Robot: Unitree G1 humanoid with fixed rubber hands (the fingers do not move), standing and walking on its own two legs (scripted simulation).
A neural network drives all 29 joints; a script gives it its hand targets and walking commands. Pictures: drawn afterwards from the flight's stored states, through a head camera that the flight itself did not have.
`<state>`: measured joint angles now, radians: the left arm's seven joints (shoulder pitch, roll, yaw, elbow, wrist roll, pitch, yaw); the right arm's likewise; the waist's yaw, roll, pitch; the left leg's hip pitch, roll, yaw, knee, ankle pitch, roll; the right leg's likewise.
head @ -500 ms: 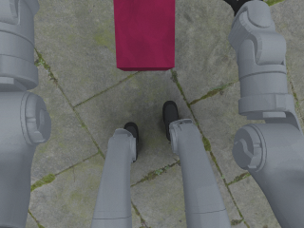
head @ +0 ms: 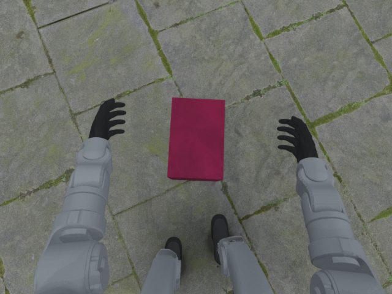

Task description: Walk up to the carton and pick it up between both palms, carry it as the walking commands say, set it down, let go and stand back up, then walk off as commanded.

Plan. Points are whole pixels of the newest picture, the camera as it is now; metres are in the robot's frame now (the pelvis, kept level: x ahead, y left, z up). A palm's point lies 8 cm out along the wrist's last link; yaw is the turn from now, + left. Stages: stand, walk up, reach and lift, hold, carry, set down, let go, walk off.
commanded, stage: let go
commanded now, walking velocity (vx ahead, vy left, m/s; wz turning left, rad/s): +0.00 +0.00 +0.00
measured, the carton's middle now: (196, 143) +0.50 -0.01 -0.60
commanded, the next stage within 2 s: stand in 1.08 s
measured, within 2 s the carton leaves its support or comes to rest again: neither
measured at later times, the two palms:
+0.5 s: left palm (34, 245) +0.24 +0.25 -0.01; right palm (355, 265) +0.19 -0.22 -0.01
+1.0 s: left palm (54, 283) +0.19 +0.22 -0.01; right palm (368, 262) +0.20 -0.24 -0.01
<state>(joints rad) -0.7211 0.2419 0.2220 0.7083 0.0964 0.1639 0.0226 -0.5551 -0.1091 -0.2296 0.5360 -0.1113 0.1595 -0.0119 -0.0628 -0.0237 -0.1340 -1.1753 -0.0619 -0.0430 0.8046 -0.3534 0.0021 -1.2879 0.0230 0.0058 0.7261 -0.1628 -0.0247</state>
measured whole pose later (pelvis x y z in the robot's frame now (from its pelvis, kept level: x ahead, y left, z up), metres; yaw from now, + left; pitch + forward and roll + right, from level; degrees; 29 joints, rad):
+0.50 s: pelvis +0.03 +0.03 +0.05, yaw -2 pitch +6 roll -1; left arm 0.06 0.21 0.09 0.56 0.02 0.06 -0.03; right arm 0.18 -0.22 -0.06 0.42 -0.03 0.11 0.08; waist -0.03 0.01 -0.03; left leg -0.30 -0.06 -0.04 0.55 -0.37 0.05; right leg -0.43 0.03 0.03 0.52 -0.20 0.01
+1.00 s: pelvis +0.04 -0.01 +0.06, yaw +1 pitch -4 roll -1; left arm 0.24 0.19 0.04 0.42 0.01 0.11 -0.06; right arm 0.23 -0.22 -0.01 0.43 0.01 0.18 0.02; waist 0.00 0.00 0.09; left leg -0.02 -0.02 -0.09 0.43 -0.35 0.00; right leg -0.16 0.05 -0.03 0.45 -0.22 -0.05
